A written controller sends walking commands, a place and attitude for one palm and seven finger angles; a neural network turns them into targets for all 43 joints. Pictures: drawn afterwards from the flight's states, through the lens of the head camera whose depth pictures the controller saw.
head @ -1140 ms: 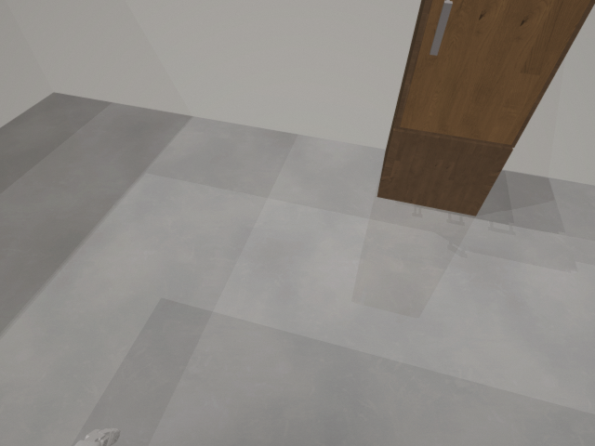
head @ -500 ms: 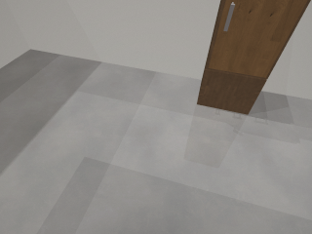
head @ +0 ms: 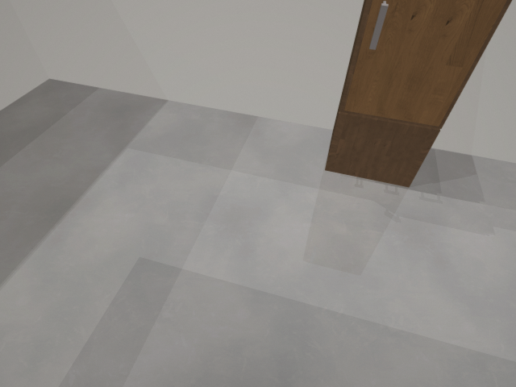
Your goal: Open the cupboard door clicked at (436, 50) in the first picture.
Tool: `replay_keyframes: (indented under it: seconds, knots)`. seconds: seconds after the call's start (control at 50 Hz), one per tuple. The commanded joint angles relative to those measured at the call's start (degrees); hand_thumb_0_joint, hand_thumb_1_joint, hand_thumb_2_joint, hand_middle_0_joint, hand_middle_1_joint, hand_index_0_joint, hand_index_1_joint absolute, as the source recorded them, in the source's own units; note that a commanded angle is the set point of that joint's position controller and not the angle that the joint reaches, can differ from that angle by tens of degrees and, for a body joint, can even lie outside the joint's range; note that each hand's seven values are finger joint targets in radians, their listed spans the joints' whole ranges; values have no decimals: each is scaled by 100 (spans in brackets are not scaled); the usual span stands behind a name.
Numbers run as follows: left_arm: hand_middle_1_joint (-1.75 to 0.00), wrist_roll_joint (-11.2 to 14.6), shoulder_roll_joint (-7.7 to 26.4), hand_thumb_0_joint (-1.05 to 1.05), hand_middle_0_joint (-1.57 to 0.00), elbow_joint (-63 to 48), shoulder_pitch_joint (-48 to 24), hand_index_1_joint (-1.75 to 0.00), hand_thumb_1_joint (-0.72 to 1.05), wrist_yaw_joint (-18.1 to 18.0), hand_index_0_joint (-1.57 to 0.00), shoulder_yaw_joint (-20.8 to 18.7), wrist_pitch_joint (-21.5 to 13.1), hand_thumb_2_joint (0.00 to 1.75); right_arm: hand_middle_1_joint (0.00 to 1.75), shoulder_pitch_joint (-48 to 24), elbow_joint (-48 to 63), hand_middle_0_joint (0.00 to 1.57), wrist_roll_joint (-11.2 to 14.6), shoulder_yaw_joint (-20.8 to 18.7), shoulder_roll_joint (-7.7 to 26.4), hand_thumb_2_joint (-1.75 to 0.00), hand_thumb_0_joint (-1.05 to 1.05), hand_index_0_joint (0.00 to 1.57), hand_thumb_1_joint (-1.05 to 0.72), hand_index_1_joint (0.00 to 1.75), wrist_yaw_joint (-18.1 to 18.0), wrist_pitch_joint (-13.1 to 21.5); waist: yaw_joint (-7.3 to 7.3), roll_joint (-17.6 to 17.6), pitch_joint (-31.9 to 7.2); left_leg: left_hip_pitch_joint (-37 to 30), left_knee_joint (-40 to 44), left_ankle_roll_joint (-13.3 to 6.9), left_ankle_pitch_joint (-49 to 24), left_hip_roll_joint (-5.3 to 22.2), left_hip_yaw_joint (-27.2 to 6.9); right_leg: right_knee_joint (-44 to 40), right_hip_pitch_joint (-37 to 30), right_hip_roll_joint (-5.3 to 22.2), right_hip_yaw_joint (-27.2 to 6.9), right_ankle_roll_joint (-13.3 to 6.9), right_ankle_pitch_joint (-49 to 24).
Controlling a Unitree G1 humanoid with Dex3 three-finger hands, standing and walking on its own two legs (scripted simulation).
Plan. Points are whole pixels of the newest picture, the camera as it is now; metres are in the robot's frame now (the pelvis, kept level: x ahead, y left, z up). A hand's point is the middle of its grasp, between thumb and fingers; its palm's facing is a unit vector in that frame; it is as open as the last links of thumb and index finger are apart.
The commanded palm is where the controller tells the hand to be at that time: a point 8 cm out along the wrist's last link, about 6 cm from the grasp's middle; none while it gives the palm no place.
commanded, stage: look at it before walking up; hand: left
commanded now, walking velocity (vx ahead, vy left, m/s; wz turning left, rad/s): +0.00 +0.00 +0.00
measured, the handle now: (378, 25) +1.33 -0.38 +0.04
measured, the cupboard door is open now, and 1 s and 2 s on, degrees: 0 0 0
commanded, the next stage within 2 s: walk to a spot facing it in 0.40 s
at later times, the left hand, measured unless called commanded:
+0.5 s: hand out of the picture +0.08 +0.25 -0.16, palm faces -0.02 -0.94 -0.34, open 7.4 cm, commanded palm none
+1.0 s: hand out of the picture +0.06 +0.16 -0.17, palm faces -0.14 -0.96 -0.25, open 7.4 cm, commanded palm none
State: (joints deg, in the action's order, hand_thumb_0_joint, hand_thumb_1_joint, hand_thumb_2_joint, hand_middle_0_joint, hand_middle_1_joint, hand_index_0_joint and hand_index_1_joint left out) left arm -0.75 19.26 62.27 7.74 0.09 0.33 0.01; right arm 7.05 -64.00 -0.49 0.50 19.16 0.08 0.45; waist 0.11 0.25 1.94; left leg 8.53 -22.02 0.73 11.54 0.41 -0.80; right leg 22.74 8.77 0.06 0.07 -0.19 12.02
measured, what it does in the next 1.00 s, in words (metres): lifts its left foot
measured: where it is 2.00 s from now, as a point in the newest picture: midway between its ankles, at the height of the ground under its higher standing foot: outside the picture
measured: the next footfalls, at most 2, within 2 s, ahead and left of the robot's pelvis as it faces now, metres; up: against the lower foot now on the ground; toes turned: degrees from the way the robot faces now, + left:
left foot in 1.40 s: +0.20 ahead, +0.09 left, +0.00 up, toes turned -21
right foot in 1.90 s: +0.31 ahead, -0.25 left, +0.00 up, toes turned -51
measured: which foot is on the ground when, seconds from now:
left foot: down 0.00-0.88, up 0.90-1.00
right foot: down 0.00-1.00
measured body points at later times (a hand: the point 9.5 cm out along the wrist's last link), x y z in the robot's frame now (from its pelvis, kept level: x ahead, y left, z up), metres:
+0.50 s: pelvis +0.01 +0.00 +0.00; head +0.01 +0.00 +0.45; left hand +0.08 +0.30 -0.13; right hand +0.09 -0.30 -0.13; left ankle +0.01 +0.13 -0.74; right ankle +0.00 -0.12 -0.74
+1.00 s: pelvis +0.00 -0.03 -0.01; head +0.02 -0.05 +0.43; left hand +0.07 +0.21 -0.15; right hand +0.01 -0.29 -0.17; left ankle +0.00 +0.12 -0.68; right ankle +0.00 -0.10 -0.74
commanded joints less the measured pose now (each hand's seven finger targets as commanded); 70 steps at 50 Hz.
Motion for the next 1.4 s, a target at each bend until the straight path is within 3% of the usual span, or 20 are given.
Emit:
replay_keyframes:
  seconds: [0.0,0.5,0.58,0.62,0.72,0.78,0.82,0.84,0.86,0.88,0.9,0.94,0.98,1.02,1.2,1.28,1.32,1.34,1.36,1.38]
  knots:
    - [-30,10,1207,0,-20,-370,-263,-30,90,-61,-20,-233,-146,90,30,-301,393,20,-1,-253,1201,-90,0,20,-90,30,-72,151,-21,-28,-308,-20,403,-221,-624,614,-543,-465,10,683,-593,-151,-378]
    - [-30,10,1242,0,-20,-353,-255,-30,90,-64,-20,-234,-153,90,30,-400,408,20,9,-249,1244,-90,0,20,-90,30,-93,146,-34,-1,-340,-265,397,-201,-1002,657,-463,-467,-77,693,-576,-147,-960]
    - [-30,6,611,0,-20,-437,90,-30,90,-98,-20,-176,73,90,30,70,452,20,-9,-181,527,-90,0,20,-90,30,-146,5,24,48,-375,-270,-55,-73,-1093,714,-73,-16,216,637,-720,-93,-1518]
    - [-30,-9,626,0,-20,-594,185,-30,90,-86,-20,-232,151,90,30,136,592,20,-18,-255,588,-90,0,20,-90,30,-182,-53,25,-5,-282,-208,-207,-89,-983,784,17,268,510,545,-777,-103,-1553]
    - [-30,-36,443,0,-20,-1003,332,-30,90,-5,-20,-344,242,90,30,116,1012,20,-37,-446,733,-90,0,20,-90,30,-213,-95,0,-592,-264,55,-89,-453,-663,1365,-318,1470,1131,94,-503,-8,-731]
    - [-30,-32,223,0,-20,-1172,475,-30,90,41,-20,-395,274,90,30,27,1189,20,-48,-529,737,-90,0,20,-90,30,-199,-51,-67,-1182,-294,242,-38,-965,-1641,2010,-478,2545,1207,57,-41,102,1537]
    - [-30,-44,149,0,-20,-1121,977,-30,90,83,-20,-468,228,90,30,-146,1286,20,-80,-549,689,-90,0,20,-90,30,-184,-60,-342,-914,-382,760,-782,-678,-1203,1781,18,1714,366,152,32,52,1097]
    - [-30,-81,341,0,-20,-1022,1400,-30,90,95,-20,-529,170,90,30,-194,1339,20,-58,-531,586,-90,0,20,-90,30,-148,-106,-549,-75,-464,1434,-1833,-311,166,1319,420,678,-312,312,-336,-45,563]
    - [-30,-158,993,0,-20,-1026,1571,-30,90,26,-20,-661,75,90,30,-129,1542,20,-15,-426,4,-90,0,20,-90,30,-93,-148,-560,2181,-248,3016,-3722,247,2403,236,1034,-695,-627,1856,-3125,-590,884]
    - [-30,-28,942,0,-20,-1076,1730,-30,90,-49,-20,-644,70,90,30,-529,1676,20,-53,-439,302,-90,0,20,-90,30,-98,-178,-769,1819,41,2920,-4226,172,2247,253,19,-1534,306,1962,-3886,-711,1824]
    - [-30,-41,790,0,-20,-1143,1335,-30,90,-64,-20,-626,66,90,30,-618,1651,20,-36,-486,253,-90,0,20,-90,30,-70,-160,-497,1205,502,3011,-4510,141,1644,366,-195,-1667,688,1790,-3866,-846,2562]
    - [-30,-28,500,0,-20,-1285,806,-30,90,-45,-20,-560,-26,90,30,-49,1401,20,-98,-517,261,-90,0,20,-90,30,8,-103,-102,527,213,2721,-4330,207,811,543,-95,-1387,539,1385,-2891,-871,2264]
    - [-30,-21,360,0,-20,-1222,995,-30,90,-23,-20,-545,-135,90,30,68,1314,20,-116,-519,119,-90,0,20,-90,30,27,-62,-119,440,-58,2558,-4110,269,483,509,19,-1211,277,1128,-2399,-879,1500]
    - [-30,-20,320,0,-20,-1094,1271,-30,90,-8,-20,-563,-197,90,30,93,1307,20,-119,-511,37,-90,0,20,-90,30,29,-28,-169,497,-201,2739,-3961,308,390,489,50,-1123,-121,1050,-2306,-931,1123]
    - [-30,-82,253,0,-20,-876,1781,-30,90,-7,-20,-595,-251,90,30,-425,1669,20,-73,-464,-159,-90,0,20,-90,30,32,141,-401,697,-93,2696,-2585,324,623,361,166,-970,-412,1022,-2609,-1149,534]
    - [-30,-88,380,0,-20,-955,1488,-30,90,-13,-20,-645,-205,90,30,-296,1728,20,-10,-447,-186,-90,0,20,-90,30,12,234,-309,842,-99,1635,-1548,218,801,141,230,-630,108,922,-2627,-1082,135]
    - [-30,-58,397,0,-20,-1063,1079,-30,90,-5,-20,-672,-172,90,30,381,1542,20,9,-471,-89,-90,0,20,-90,30,-44,288,74,711,-163,134,-589,192,300,47,305,-115,1055,590,-2330,-829,288]
    - [-30,-55,188,0,-20,-1126,921,-30,90,16,-20,-653,-166,90,30,1030,1338,20,23,-528,148,-90,0,20,-90,30,-120,323,354,141,-348,-1086,-95,126,483,382,39,587,1869,215,-2007,-630,610]
    - [-30,6,-219,0,-20,-1249,988,-30,90,89,-20,-593,-144,90,30,1697,1181,20,-75,-659,774,-90,0,20,-90,30,-170,346,599,-1558,-646,-2102,556,-251,1951,1879,-1741,2221,3074,-530,-1131,-332,1620]
    - [-30,-27,-252,0,-20,-1395,882,-30,90,121,-20,-596,-207,90,30,1993,1189,20,-93,-666,998,-90,0,20,-90,30,-167,304,591,-1746,-468,-1764,1147,-706,2522,2909,-2882,3485,3501,-438,-361,-90,2124]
